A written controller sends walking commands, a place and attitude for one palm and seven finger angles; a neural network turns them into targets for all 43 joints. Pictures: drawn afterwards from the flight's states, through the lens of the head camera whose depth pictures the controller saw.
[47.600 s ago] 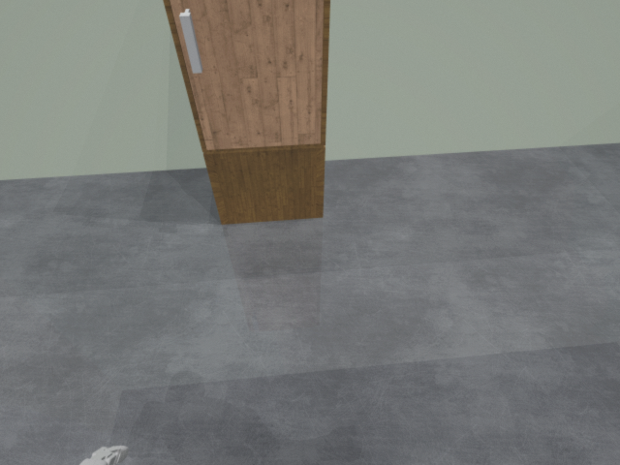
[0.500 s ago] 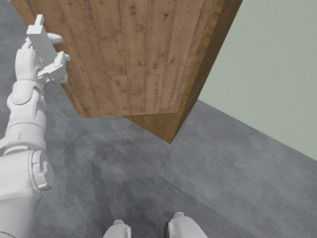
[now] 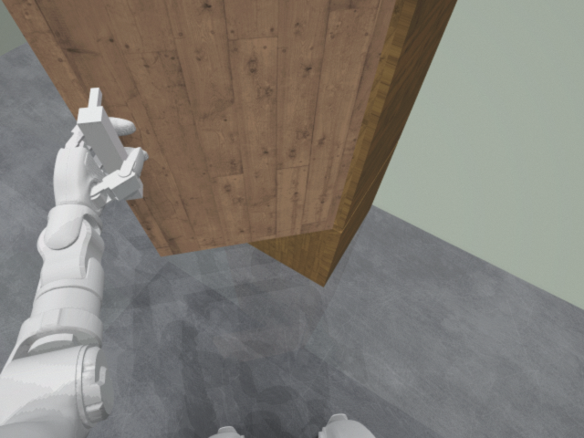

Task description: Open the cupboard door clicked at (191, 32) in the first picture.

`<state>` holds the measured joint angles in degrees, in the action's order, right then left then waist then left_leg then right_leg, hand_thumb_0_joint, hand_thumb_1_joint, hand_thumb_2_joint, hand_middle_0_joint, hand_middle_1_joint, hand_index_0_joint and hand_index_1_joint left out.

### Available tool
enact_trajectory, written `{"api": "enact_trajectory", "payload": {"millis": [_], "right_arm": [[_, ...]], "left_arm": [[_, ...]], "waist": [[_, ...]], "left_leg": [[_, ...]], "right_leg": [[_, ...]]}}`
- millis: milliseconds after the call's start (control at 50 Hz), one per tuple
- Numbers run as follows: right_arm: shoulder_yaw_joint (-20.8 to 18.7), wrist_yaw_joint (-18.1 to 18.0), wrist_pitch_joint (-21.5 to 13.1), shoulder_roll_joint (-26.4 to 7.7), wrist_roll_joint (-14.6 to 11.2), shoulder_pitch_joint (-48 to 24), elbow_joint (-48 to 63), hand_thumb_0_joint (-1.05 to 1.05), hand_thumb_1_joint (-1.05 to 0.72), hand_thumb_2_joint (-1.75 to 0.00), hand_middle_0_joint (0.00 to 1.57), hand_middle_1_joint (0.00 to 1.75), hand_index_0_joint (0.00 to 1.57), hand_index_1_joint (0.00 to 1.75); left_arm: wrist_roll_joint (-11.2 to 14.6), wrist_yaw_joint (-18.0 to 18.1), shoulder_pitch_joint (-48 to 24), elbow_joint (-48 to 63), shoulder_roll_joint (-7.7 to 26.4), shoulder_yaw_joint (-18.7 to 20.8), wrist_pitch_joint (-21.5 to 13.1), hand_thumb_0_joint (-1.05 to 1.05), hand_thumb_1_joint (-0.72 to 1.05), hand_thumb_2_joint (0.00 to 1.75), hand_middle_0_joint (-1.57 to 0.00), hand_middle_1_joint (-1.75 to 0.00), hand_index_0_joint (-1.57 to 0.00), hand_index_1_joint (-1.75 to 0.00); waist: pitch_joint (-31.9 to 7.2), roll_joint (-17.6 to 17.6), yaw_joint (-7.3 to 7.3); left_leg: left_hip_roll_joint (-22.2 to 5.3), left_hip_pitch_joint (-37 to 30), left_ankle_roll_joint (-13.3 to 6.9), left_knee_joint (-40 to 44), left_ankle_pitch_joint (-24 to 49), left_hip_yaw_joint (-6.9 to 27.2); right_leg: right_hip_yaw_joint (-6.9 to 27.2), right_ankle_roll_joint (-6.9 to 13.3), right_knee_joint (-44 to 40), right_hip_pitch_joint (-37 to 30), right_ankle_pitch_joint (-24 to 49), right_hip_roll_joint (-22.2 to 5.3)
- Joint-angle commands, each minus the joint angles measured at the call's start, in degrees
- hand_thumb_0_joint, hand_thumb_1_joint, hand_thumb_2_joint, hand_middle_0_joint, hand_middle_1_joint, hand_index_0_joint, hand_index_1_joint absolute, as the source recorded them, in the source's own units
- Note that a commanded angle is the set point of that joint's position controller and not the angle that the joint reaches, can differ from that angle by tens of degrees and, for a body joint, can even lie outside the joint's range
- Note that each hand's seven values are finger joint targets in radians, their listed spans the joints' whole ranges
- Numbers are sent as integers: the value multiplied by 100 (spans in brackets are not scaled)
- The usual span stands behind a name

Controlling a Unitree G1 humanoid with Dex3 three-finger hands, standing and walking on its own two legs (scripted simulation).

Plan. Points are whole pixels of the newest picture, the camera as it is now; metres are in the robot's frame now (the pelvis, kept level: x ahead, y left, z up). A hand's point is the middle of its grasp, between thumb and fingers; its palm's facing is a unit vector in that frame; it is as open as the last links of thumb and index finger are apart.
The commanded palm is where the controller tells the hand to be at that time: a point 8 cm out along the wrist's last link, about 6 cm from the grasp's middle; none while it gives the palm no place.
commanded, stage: pull the door open along its arc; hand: left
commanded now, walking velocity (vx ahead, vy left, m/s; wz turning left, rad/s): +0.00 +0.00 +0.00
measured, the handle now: (115, 147) +0.50 +0.23 +0.09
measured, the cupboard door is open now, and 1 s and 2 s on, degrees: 43 79 80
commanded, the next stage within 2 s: open thumb and fingers to let go in 0.70 s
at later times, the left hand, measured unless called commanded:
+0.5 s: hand (183, 268) +0.31 +0.11 +0.09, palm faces +0.37 -0.93 +0.01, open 6.2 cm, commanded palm +0.25 +0.17 +0.09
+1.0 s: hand (229, 303) +0.27 +0.06 +0.09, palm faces +0.47 -0.88 -0.01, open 6.8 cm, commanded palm +0.22 +0.10 +0.09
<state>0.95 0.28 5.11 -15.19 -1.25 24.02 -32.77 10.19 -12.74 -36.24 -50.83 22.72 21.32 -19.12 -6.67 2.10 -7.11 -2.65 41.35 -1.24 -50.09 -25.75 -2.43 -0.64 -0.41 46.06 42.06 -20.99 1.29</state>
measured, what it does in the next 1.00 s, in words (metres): shifts its weight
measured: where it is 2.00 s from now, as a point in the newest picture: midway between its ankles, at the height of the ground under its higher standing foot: outside the picture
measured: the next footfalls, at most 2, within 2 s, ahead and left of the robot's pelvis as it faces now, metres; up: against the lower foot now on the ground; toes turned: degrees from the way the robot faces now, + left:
none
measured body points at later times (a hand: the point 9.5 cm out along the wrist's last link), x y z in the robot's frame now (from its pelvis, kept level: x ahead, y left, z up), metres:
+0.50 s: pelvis +0.00 -0.02 +0.01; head +0.02 -0.04 +0.46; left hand +0.29 +0.16 +0.09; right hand +0.19 -0.23 -0.08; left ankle -0.02 +0.10 -0.70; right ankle +0.01 -0.13 -0.70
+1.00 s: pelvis -0.01 -0.05 +0.01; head +0.00 -0.07 +0.46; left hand +0.24 +0.11 +0.09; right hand +0.18 -0.25 -0.09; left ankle -0.02 +0.10 -0.70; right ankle +0.01 -0.13 -0.70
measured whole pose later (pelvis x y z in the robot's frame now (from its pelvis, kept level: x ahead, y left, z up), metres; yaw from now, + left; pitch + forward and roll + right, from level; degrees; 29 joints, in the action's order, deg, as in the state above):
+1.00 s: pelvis -0.01 -0.05 +0.01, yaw +5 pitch +5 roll +1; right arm 0.2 -1.1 1.4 -11.4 3.6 10.6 -33.3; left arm -3.5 31.9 8.3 -1.0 -5.4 -11.3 -8.3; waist -4.5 2.9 -0.1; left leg -1.3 27.1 2.3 -45.2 -23.1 2.4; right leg -5.4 3.1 46.2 28.1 -23.2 -0.1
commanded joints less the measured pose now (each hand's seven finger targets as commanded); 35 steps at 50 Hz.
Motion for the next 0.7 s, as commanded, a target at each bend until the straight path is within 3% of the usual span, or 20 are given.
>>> {"api": "enact_trajectory", "payload": {"millis": [0,40,60,80,120,180,220,280,380,440,540,620,680], "right_arm": [[-374,-31,-274,-821,-43,169,764,0,-90,-90,20,30,20,30],[-375,-17,-331,-774,-73,-31,858,0,-90,-90,20,30,20,30],[-376,-6,-385,-662,-69,-191,908,0,-90,-90,20,30,20,30],[-360,0,-449,-640,-60,-317,944,0,-90,-90,20,30,20,30],[-357,37,-525,-565,-46,-445,966,0,-90,-90,20,30,20,30],[-342,16,-561,-489,38,-722,955,0,-90,-90,20,30,20,30],[-304,13,-570,-385,115,-939,957,0,-90,-90,20,30,20,30],[-277,-13,-532,-330,220,-1108,936,0,-90,-90,20,30,20,30],[-238,-92,-441,-230,308,-1338,948,0,-90,-90,20,30,20,30],[-212,-125,-426,-155,333,-1518,1004,0,-90,-90,20,30,20,30],[-209,-79,-450,-85,388,-1636,1136,0,-90,-90,20,30,20,30],[-215,-48,-478,-42,448,-1735,1195,0,-90,-90,20,30,20,30],[-233,-33,-544,-10,496,-1766,1177,0,-90,-90,20,30,20,30]], "left_arm": [[251,-73,-117,2135,1027,84,-245,0,90,90,-40,-135,-40,-135],[324,-35,492,2678,797,-33,-175,0,90,90,-40,-135,-40,-135],[525,379,722,3061,680,328,-109,0,90,90,-40,-135,-40,-135],[505,674,1061,3307,493,233,-55,0,90,90,-40,-135,-40,-135],[348,1062,1750,3832,154,57,27,0,90,90,-40,-135,-40,-135],[150,1857,1816,4335,-111,31,143,0,90,90,-40,-135,-40,-135],[-113,2380,1977,4576,-530,-268,227,0,90,90,-40,-135,-40,-135],[-485,2966,2123,4875,-887,-690,273,0,90,90,-40,-135,-40,-135],[-851,3355,2358,5239,-1454,-1415,376,0,90,90,-40,-135,-40,-135],[-830,3499,2571,5564,-1773,-1675,421,0,90,90,-40,-135,-40,-135],[-987,3771,3584,6241,-2289,-2295,552,0,90,90,-40,-135,-40,-135],[-1230,4215,4114,6668,-2682,-2768,705,0,90,90,-40,-135,-40,-135],[-1564,4450,4261,6808,-2947,-3263,792,0,90,90,-40,-135,-40,-135]], "waist": [[-2378,96,569],[-2138,89,622],[-2096,-83,896],[-1959,23,893],[-1886,53,898],[-1537,-458,901],[-1449,-207,930],[-1338,-315,892],[-1192,-452,777],[-1189,-454,835],[-1162,-417,859],[-986,-597,826],[-900,-697,727]], "left_leg": [[151,-1342,-25,625,3271,150],[150,-1361,-8,714,3264,127],[174,-1247,33,779,3184,108],[184,-1261,52,824,3072,102],[185,-1365,94,881,3157,75],[229,-1210,99,975,2505,85],[263,-1279,123,1003,2363,65],[267,-1354,116,1028,2114,102],[282,-1502,78,1063,1768,99],[309,-1576,75,1098,1771,96],[317,-1720,75,1065,1926,96],[317,-1669,84,1016,1837,149],[320,-1676,69,880,1786,193]], "right_leg": [[-161,159,-236,-2081,2944,111],[-184,158,-273,-2131,2934,96],[-238,146,-320,-2240,2871,106],[-260,151,-329,-2225,2751,111],[-274,148,-311,-2283,2793,82],[-286,141,-435,-2350,2483,51],[-261,158,-445,-2315,2331,-9],[-222,175,-541,-2323,2055,-62],[-142,165,-750,-2390,1845,-130],[-112,168,-828,-2553,1905,-160],[-113,161,-827,-2683,2232,-198],[-104,158,-843,-2629,2115,-228],[-39,147,-858,-2470,2074,-257]]}}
